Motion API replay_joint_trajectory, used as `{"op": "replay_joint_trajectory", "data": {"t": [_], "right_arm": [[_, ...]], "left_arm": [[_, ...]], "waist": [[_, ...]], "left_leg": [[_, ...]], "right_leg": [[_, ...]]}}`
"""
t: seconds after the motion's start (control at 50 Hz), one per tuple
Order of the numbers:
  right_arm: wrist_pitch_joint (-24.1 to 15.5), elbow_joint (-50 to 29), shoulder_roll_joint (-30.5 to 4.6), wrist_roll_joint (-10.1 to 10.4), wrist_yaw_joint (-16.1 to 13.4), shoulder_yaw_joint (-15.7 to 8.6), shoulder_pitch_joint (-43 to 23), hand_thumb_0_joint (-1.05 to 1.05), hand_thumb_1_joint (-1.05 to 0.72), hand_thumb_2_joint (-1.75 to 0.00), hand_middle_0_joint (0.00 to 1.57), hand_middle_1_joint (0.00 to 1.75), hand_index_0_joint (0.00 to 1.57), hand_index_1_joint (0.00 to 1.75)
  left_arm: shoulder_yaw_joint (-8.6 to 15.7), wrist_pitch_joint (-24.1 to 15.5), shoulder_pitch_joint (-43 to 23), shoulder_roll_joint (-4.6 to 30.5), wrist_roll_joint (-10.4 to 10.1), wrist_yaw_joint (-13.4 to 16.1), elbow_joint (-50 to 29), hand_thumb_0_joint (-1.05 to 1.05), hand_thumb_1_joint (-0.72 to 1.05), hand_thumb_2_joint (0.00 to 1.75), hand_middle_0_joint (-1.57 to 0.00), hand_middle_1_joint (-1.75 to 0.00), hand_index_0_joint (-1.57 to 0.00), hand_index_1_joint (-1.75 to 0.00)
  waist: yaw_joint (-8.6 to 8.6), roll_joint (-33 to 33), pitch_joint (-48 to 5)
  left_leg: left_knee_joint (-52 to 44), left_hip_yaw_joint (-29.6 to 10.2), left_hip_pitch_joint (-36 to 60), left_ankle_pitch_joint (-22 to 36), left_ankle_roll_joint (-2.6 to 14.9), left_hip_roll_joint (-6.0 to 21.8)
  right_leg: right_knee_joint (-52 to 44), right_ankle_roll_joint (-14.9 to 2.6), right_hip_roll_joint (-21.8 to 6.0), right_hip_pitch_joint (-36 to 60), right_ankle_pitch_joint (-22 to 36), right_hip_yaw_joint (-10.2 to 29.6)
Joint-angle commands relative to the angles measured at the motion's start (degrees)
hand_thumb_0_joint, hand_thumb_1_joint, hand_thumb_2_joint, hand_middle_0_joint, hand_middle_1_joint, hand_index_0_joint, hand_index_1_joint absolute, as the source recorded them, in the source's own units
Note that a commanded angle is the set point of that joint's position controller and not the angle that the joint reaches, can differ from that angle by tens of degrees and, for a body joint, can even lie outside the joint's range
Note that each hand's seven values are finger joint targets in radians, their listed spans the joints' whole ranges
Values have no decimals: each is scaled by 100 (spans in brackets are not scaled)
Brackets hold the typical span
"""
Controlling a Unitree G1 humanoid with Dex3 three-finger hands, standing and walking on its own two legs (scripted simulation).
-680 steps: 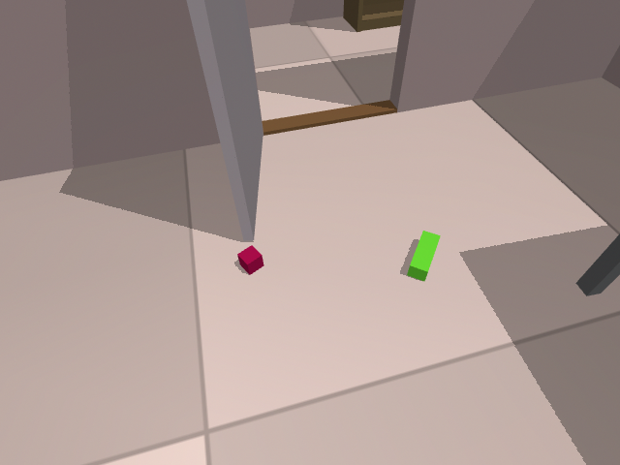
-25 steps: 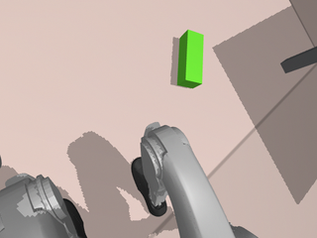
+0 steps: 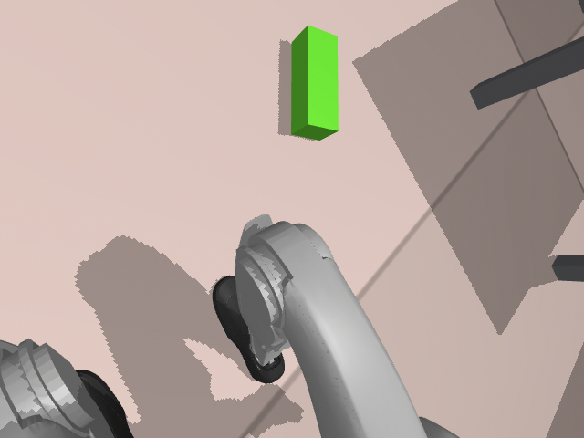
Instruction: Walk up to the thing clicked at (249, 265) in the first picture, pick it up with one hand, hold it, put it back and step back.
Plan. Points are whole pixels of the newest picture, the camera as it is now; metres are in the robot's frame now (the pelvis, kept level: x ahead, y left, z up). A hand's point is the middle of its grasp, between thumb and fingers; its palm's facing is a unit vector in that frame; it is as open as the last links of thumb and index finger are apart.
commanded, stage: rest palm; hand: left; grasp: from above
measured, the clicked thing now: out of the picture +0.46 +0.32 -0.28
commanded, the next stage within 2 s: close in 0.26 s
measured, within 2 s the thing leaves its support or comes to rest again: neither
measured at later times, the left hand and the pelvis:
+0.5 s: hand out of the picture +0.46 +0.31 -0.27, palm faces -0.27 -0.35 -0.90, open 13.5 cm; pelvis +0.00 +0.00 +0.00, yaw -1 degrees
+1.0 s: hand out of the picture +0.47 +0.31 -0.26, palm faces -0.27 -0.34 -0.90, open 12.2 cm; pelvis +0.00 +0.00 +0.01, yaw -2 degrees
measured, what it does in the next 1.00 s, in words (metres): stands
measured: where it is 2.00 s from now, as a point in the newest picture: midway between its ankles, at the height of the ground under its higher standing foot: (192, 394)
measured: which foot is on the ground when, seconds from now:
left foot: down 0.00-1.00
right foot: down 0.00-1.00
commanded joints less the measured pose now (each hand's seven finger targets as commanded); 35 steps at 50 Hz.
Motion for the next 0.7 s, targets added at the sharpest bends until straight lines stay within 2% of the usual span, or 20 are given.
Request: {"op": "replay_joint_trajectory", "data": {"t": [0.0, 0.04, 0.06, 0.14, 0.2, 0.22, 0.26, 0.3, 0.32, 0.34, 0.38, 0.4, 0.46, 0.52, 0.56, 0.68], "right_arm": [[-39, 194, -1928, 53, 55, -366, 1271, 0, -93, -91, 20, 30, 20, 30], [-30, 161, -1967, 50, 51, -349, 1262, 0, -93, -92, 20, 30, 20, 30], [-48, 182, -1956, 37, 67, -326, 1295, 0, -93, -91, 20, 30, 20, 30], [-84, 85, -2059, 67, 79, -322, 1280, 0, -93, -92, 20, 30, 20, 30], [-67, -31, -2042, 50, 72, -285, 1306, 0, -93, -92, 20, 30, 20, 30], [-65, 17, -2094, 63, 61, -301, 1319, 0, -93, -92, 20, 30, 20, 30], [-79, -84, -2053, 77, 52, -245, 1261, 0, -93, -92, 20, 30, 20, 30], [-64, -122, -2062, 60, 44, -210, 1258, 0, -93, -92, 20, 30, 20, 30], [-49, -65, -2123, 86, 19, -242, 1352, 0, -93, -91, 20, 30, 20, 30], [-61, -84, -2067, 84, 16, -214, 1229, 0, -93, -92, 20, 30, 20, 30], [-62, -101, -2141, 104, 2, -229, 1272, 0, -91, -91, 20, 30, 20, 30], [-64, -79, -2093, 98, 3, -193, 1189, 0, -91, -91, 20, 30, 20, 30], [-48, -93, -2182, 82, -13, -212, 1265, 0, -91, -91, 20, 30, 20, 30], [-37, -123, -2190, 105, -28, -188, 1259, 0, -91, -91, 20, 30, 20, 30], [-22, -208, -2159, 68, -25, -134, 1225, 0, -91, -91, 20, 30, 20, 30], [19, -252, -2166, 95, -90, -80, 1244, 0, -91, -91, 20, 30, 20, 30]], "left_arm": [[-123, 82, -1454, 1223, 134, 270, -403, 0, -55, 100, -12, -109, -11, -109], [-173, 129, -1397, 1207, 118, 258, -349, 0, -55, 104, -13, -109, -11, -111], [-163, 137, -1395, 1226, 135, 243, -325, 0, -54, 100, -12, -110, -12, -110], [-150, 187, -1398, 1341, 72, 269, -372, 0, -54, 96, -11, -109, -11, -109], [-257, 196, -1370, 1219, -15, 219, -416, 0, -53, 97, -12, -110, -12, -109], [-204, 169, -1393, 1361, -45, 225, -477, 0, -53, 96, -11, -109, -11, -109], [-259, 178, -1437, 1282, -95, 227, -537, 0, -54, 97, -11, -108, -11, -108], [-351, 168, -1450, 1281, -85, 201, -560, 0, -54, 96, -11, -109, -11, -109], [-270, 153, -1472, 1432, -73, 227, -567, 0, -53, 97, -11, -109, -11, -109], [-333, 156, -1502, 1412, -72, 216, -621, 0, -52, 98, -12, -110, -12, -110], [-308, 149, -1544, 1431, -31, 240, -578, 0, -45, 93, -15, -107, -16, -106], [-371, 134, -1686, 1431, -24, 236, -727, 0, -41, 92, -19, -105, -20, -105], [-397, 157, -1641, 1426, -15, 284, -613, 0, -37, 86, -22, -102, -23, -100], [-381, 172, -1668, 1473, -86, 283, -607, 0, -37, 84, -21, -103, -22, -101], [-494, 218, -1571, 1380, -100, 221, -590, 0, -35, 83, -22, -102, -24, -100], [-453, 238, -1593, 1595, -130, 181, -630, 0, -29, 79, -26, -99, -28, -97]], "waist": [[-436, 3100, -3731], [-490, 2931, -3687], [-519, 2957, -3638], [-504, 2943, -3609], [-588, 2839, -3613], [-559, 2876, -3587], [-546, 2899, -3629], [-604, 2901, -3601], [-578, 2956, -3637], [-558, 3003, -3485], [-612, 3032, -3556], [-605, 3166, -3433], [-702, 3164, -3448], [-709, 3132, -3440], [-750, 3088, -3393], [-743, 2946, -3420]], "left_leg": [[-1408, 490, 2754, 1251, 38, 150], [-1358, 492, 2625, 1233, 65, 144], [-1380, 493, 2649, 1227, 62, 129], [-1430, 402, 2666, 1228, 57, 171], [-1366, 436, 2630, 1255, 78, 163], [-1415, 430, 2592, 1196, 69, 167], [-1360, 406, 2689, 1376, 45, 188], [-1337, 401, 2647, 1368, 59, 184], [-1422, 391, 2741, 1340, 38, 197], [-1386, 395, 2695, 1211, 37, 185], [-1446, 325, 2814, 1220, 19, 214], [-1476, 294, 2835, 1166, -8, 217], [-1493, 293, 2897, 1173, 0, 222], [-1473, 272, 2857, 1237, 0, 232], [-1427, 331, 2833, 1242, 23, 213], [-1458, 298, 2773, 1278, 37, 218]], "right_leg": [[-1054, -342, 191, 2303, 1457, -601], [-1101, -322, 221, 2390, 1487, -579], [-1071, -325, 209, 2337, 1452, -610], [-1100, -311, 224, 2364, 1470, -644], [-1169, -291, 261, 2487, 1509, -629], [-1162, -292, 272, 2520, 1463, -625], [-1138, -286, 240, 2551, 1602, -629], [-1148, -280, 259, 2581, 1615, -649], [-1169, -294, 279, 2634, 1578, -655], [-1145, -292, 253, 2496, 1482, -652], [-1151, -305, 264, 2483, 1479, -698], [-1070, -317, 217, 2354, 1429, -724], [-1157, -314, 248, 2450, 1457, -729], [-1158, -293, 237, 2509, 1537, -724], [-1212, -289, 274, 2523, 1531, -716], [-1247, -274, 295, 2654, 1568, -712]]}}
